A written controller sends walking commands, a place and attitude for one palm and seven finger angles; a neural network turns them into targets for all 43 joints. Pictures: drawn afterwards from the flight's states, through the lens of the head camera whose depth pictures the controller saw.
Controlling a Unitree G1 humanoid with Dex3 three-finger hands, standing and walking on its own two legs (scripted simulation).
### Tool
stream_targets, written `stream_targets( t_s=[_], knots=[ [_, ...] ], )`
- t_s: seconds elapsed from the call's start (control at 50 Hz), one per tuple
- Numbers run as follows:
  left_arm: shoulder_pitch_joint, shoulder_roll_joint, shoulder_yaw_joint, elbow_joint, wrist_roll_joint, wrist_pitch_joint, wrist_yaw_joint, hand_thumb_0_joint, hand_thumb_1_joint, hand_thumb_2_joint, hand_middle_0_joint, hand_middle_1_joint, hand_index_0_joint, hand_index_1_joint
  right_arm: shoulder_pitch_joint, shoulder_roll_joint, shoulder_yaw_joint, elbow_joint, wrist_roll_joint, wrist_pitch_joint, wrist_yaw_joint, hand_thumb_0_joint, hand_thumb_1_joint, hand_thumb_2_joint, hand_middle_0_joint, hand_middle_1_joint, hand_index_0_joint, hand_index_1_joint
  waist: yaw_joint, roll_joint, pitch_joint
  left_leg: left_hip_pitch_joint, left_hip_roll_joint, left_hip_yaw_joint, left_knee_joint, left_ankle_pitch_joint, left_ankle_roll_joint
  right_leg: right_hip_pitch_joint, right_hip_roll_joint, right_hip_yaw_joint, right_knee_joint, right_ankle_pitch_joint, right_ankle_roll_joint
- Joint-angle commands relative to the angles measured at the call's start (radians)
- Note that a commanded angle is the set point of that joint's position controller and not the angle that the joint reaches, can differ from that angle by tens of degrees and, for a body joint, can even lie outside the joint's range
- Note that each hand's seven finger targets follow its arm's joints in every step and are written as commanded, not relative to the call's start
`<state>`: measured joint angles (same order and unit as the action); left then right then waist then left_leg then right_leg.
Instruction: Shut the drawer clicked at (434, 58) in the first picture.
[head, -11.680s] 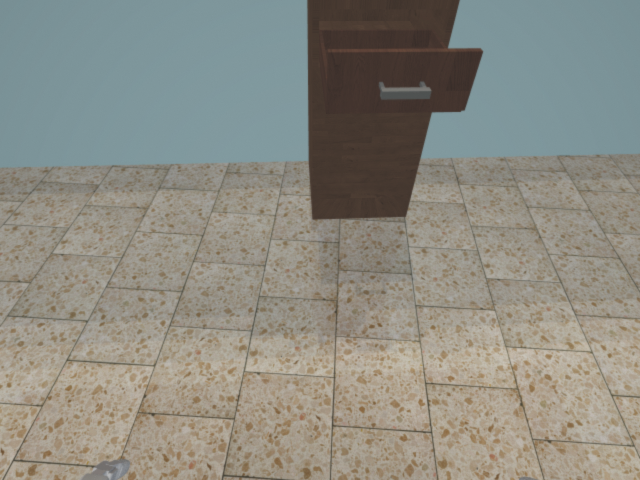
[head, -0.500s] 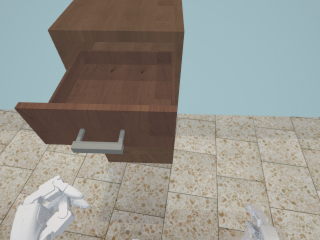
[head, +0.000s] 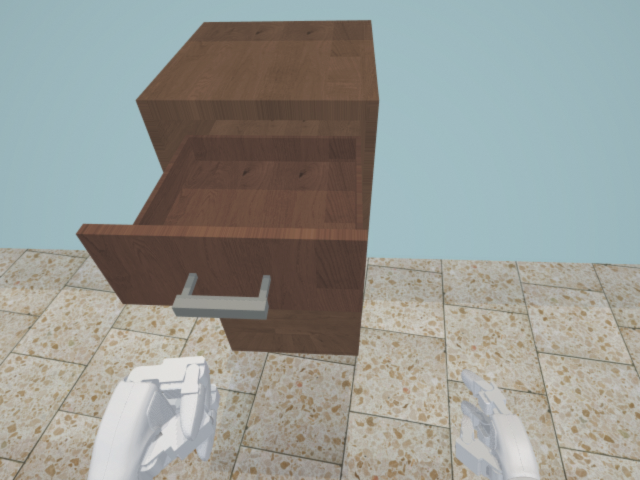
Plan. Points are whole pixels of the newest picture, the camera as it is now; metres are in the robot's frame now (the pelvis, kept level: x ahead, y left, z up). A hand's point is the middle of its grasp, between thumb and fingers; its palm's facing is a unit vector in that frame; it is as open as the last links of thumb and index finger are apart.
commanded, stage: raise the hand and make a fist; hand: left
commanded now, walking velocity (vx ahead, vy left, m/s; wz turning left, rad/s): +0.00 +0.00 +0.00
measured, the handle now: (225, 294) +0.35 +0.17 +0.05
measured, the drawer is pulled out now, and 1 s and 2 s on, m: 0.30 0.30 0.30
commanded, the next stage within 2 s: bring the fist close to the handle in 0.46 s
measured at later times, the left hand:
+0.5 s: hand (189, 399) +0.16 +0.13 +0.14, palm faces +0.07 -1.00 -0.06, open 3.3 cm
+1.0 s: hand (236, 397) +0.19 +0.11 +0.10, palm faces +0.00 -1.00 -0.05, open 3.3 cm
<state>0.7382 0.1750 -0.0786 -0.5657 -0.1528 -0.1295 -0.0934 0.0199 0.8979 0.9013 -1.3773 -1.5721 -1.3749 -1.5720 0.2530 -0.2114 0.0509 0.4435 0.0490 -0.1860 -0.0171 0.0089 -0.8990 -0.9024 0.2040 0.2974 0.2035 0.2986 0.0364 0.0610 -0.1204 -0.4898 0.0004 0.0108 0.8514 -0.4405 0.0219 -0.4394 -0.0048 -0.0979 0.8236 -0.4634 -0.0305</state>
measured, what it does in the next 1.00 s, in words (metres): stands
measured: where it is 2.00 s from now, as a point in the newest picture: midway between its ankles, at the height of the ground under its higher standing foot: outside the picture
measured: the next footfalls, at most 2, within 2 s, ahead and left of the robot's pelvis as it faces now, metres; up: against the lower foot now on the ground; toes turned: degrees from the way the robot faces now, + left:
none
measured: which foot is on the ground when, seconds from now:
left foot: down 0.00-1.00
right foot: down 0.00-1.00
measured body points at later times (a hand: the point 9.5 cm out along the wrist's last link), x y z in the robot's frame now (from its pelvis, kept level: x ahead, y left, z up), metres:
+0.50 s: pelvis +0.00 -0.01 +0.01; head -0.01 -0.03 +0.46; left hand +0.15 +0.19 +0.15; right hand +0.19 -0.23 -0.05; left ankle +0.00 +0.11 -0.70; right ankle -0.02 -0.10 -0.70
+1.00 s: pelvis +0.00 -0.02 +0.00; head +0.01 -0.04 +0.45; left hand +0.18 +0.16 +0.10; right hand +0.18 -0.24 -0.07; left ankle +0.00 +0.11 -0.70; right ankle -0.02 -0.10 -0.70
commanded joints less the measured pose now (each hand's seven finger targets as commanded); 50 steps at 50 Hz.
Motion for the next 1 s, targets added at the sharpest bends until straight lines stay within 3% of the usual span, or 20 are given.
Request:
stream_targets(
  t_s=[0.0,0.1,0.12,0.16,0.2,0.22,0.24,0.26,0.34,0.36,0.4,0.46,0.5,0.54,0.62,0.72,0.76,0.88,0.94,0.98],
  knots=[
    [-0.071,0.060,0.091,-0.314,-0.021,-0.072,0.062,0.000,0.900,0.900,-1.400,-1.600,-1.400,-1.600,-0.106,-0.094,-0.042,-0.175,0.001,-0.075,-0.009,0.000,-0.900,-0.900,0.200,0.300,0.200,0.300,-0.009,-0.035,-0.016,0.078,0.016,-0.046,-0.160,0.197,0.015,-0.015,0.008,0.009,-0.143,0.181,0.016],
    [-0.068,0.034,0.081,-0.190,-0.035,-0.053,0.057,0.000,0.900,0.900,-1.400,-1.600,-1.400,-1.600,-0.103,-0.113,-0.043,-0.139,0.004,-0.103,-0.009,0.000,-0.900,-0.900,0.200,0.300,0.200,0.300,-0.019,-0.091,0.032,0.057,0.013,-0.044,-0.168,0.136,0.014,-0.019,0.002,0.034,-0.196,0.109,0.021],
    [-0.061,0.013,0.052,-0.180,-0.035,-0.042,0.044,0.000,0.900,0.900,-1.400,-1.600,-1.400,-1.600,-0.098,-0.115,-0.042,-0.141,0.004,-0.102,-0.009,0.000,-0.900,-0.900,0.200,0.300,0.200,0.300,-0.022,-0.100,0.036,0.057,0.009,-0.039,-0.172,0.135,0.016,-0.015,-0.001,0.040,-0.205,0.111,0.024],
    [-0.033,0.034,0.068,-0.173,-0.035,-0.013,0.024,0.000,0.900,0.900,-1.400,-1.600,-1.400,-1.600,-0.106,-0.117,-0.047,-0.145,0.006,-0.104,-0.013,0.000,-0.900,-0.900,0.200,0.300,0.200,0.300,-0.009,-0.115,0.015,0.057,0.004,-0.028,-0.173,0.153,0.018,0.019,-0.010,0.057,-0.215,0.139,0.027],
    [-0.041,0.078,0.107,-0.175,-0.027,0.007,0.018,0.000,0.900,0.900,-1.400,-1.600,-1.400,-1.600,-0.115,-0.117,-0.049,-0.138,0.007,-0.097,-0.019,0.000,-0.900,-0.900,0.200,0.300,0.200,0.300,-0.002,-0.109,0.011,0.056,0.001,-0.023,-0.173,0.168,0.019,0.041,-0.015,0.068,-0.226,0.149,0.027],
    [-0.063,0.069,0.098,-0.207,-0.027,0.008,0.018,0.000,0.900,0.900,-1.400,-1.600,-1.400,-1.600,-0.115,-0.113,-0.044,-0.145,0.005,-0.098,-0.019,0.000,-0.900,-0.900,0.200,0.300,0.200,0.300,-0.004,-0.086,0.011,0.062,-0.001,-0.021,-0.178,0.168,0.020,0.038,-0.017,0.069,-0.229,0.144,0.028],
    [-0.080,0.093,0.125,-0.216,-0.025,0.003,0.025,0.000,0.900,0.900,-1.400,-1.600,-1.400,-1.600,-0.112,-0.110,-0.045,-0.142,0.005,-0.100,-0.020,0.000,-0.900,-0.900,0.200,0.300,0.200,0.300,-0.003,-0.083,0.006,0.071,0.000,-0.022,-0.177,0.175,0.019,0.040,-0.015,0.066,-0.225,0.150,0.026],
    [-0.079,0.081,0.122,-0.235,-0.026,-0.006,0.031,0.000,0.900,0.900,-1.400,-1.600,-1.400,-1.600,-0.116,-0.106,-0.043,-0.145,0.004,-0.106,-0.019,0.000,-0.900,-0.900,0.200,0.300,0.200,0.300,0.001,-0.049,0.006,0.084,-0.001,-0.020,-0.179,0.182,0.019,0.033,-0.012,0.058,-0.218,0.159,0.024],
    [-0.052,0.077,0.159,-0.255,-0.050,-0.062,0.056,0.000,0.900,0.900,-1.400,-1.600,-1.400,-1.600,-0.096,-0.099,-0.049,-0.121,-0.001,-0.129,-0.012,0.000,-0.900,-0.900,0.200,0.300,0.200,0.300,0.005,-0.040,-0.037,0.112,0.003,-0.020,-0.170,0.250,0.014,0.049,-0.001,0.032,-0.188,0.259,0.020],
    [-0.038,0.053,0.138,-0.253,-0.058,-0.074,0.050,0.000,0.900,0.900,-1.400,-1.600,-1.400,-1.600,-0.098,-0.100,-0.049,-0.118,-0.001,-0.136,-0.009,0.000,-0.900,-0.900,0.200,0.300,0.200,0.300,0.000,-0.046,-0.033,0.113,0.001,-0.018,-0.164,0.263,0.014,0.048,-0.002,0.032,-0.186,0.288,0.023],
    [-0.020,0.062,0.155,-0.222,-0.066,-0.086,0.040,0.000,0.900,0.900,-1.400,-1.600,-1.400,-1.600,-0.104,-0.106,-0.054,-0.100,-0.002,-0.139,-0.007,0.000,-0.900,-0.900,0.200,0.300,0.200,0.300,-0.002,-0.075,-0.025,0.099,0.001,-0.020,-0.156,0.269,0.015,0.054,-0.004,0.040,-0.193,0.315,0.027],
    [0.002,0.033,0.101,-0.215,-0.063,-0.081,0.001,0.000,0.900,0.900,-1.400,-1.600,-1.400,-1.600,-0.098,-0.113,-0.059,-0.105,0.002,-0.144,-0.003,0.000,-0.900,-0.900,0.200,0.300,0.200,0.300,-0.013,-0.065,-0.017,0.101,0.000,-0.015,-0.152,0.287,0.016,0.053,-0.010,0.044,-0.186,0.363,0.033],
    [0.003,0.022,0.076,-0.207,-0.057,-0.068,-0.013,0.000,0.900,0.900,-1.400,-1.600,-1.400,-1.600,-0.105,-0.113,-0.059,-0.103,0.002,-0.144,-0.005,0.000,-0.900,-0.900,0.200,0.300,0.200,0.300,-0.016,-0.076,0.007,0.098,0.000,-0.021,-0.156,0.280,0.019,0.048,-0.009,0.043,-0.194,0.352,0.033],
    [0.028,0.056,0.106,-0.210,-0.050,-0.056,-0.020,0.000,0.900,0.900,-1.400,-1.600,-1.400,-1.600,-0.101,-0.111,-0.063,-0.106,0.004,-0.137,-0.009,0.000,-0.900,-0.900,0.200,0.300,0.200,0.300,-0.009,-0.087,-0.004,0.094,-0.002,-0.019,-0.159,0.272,0.020,0.053,-0.009,0.049,-0.198,0.343,0.033],
    [-0.058,0.043,0.099,-0.161,-0.028,-0.066,0.004,0.000,0.900,0.900,-1.400,-1.600,-1.400,-1.600,-0.099,-0.110,-0.059,-0.104,-0.007,-0.120,-0.016,0.000,-0.900,-0.900,0.200,0.300,0.200,0.300,-0.024,-0.100,0.048,0.082,-0.005,-0.025,-0.161,0.227,0.021,-0.003,0.001,0.043,-0.197,0.255,0.030],
    [-0.098,0.021,0.087,-0.149,-0.026,-0.129,0.026,0.000,0.900,0.900,-1.400,-1.600,-1.400,-1.600,-0.084,-0.108,-0.059,-0.110,-0.012,-0.118,-0.008,0.000,-0.900,-0.900,0.200,0.300,0.200,0.300,-0.021,-0.051,-0.032,0.097,-0.006,-0.023,-0.141,0.246,0.015,-0.002,0.005,0.037,-0.158,0.267,0.023],
    [-0.112,0.014,0.073,-0.142,-0.029,-0.146,0.025,0.000,0.900,0.900,-1.400,-1.600,-1.400,-1.600,-0.078,-0.111,-0.062,-0.112,-0.013,-0.122,-0.003,0.000,-0.900,-0.900,0.200,0.300,0.200,0.300,-0.029,-0.064,-0.062,0.095,-0.006,-0.025,-0.124,0.264,0.015,0.002,0.003,0.040,-0.146,0.300,0.025],
    [-0.152,0.021,0.061,-0.025,-0.009,-0.139,0.021,0.000,0.900,0.900,-1.400,-1.600,-1.400,-1.600,-0.076,-0.125,-0.062,-0.112,-0.018,-0.096,-0.003,0.000,-0.900,-0.900,0.200,0.300,0.200,0.300,-0.042,-0.100,-0.035,0.028,-0.011,-0.021,-0.102,0.232,0.015,-0.016,-0.007,0.067,-0.143,0.289,0.032],
    [-0.172,0.058,0.122,0.020,-0.008,-0.134,0.035,0.000,0.900,0.900,-1.400,-1.600,-1.400,-1.600,-0.081,-0.123,-0.064,-0.114,-0.020,-0.075,-0.007,0.000,-0.900,-0.900,0.200,0.300,0.200,0.300,-0.031,-0.133,-0.038,-0.003,-0.013,-0.016,-0.094,0.215,0.014,-0.008,-0.014,0.093,-0.154,0.266,0.036],
    [-0.210,0.052,0.132,0.022,-0.018,-0.148,0.042,0.000,0.900,0.900,-1.400,-1.600,-1.400,-1.600,-0.085,-0.121,-0.062,-0.117,-0.020,-0.069,-0.008,0.000,-0.900,-0.900,0.200,0.300,0.200,0.300,-0.031,-0.121,-0.050,-0.005,-0.016,-0.012,-0.091,0.210,0.012,-0.007,-0.015,0.096,-0.152,0.261,0.037]
  ],
)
